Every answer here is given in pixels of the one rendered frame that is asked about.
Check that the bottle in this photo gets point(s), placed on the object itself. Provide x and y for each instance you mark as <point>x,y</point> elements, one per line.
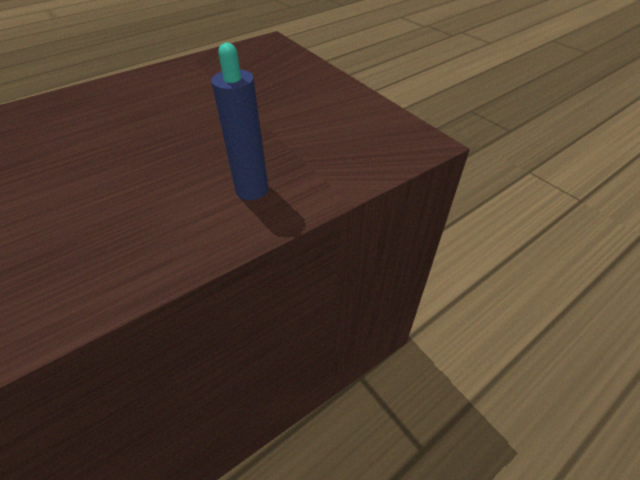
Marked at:
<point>236,102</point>

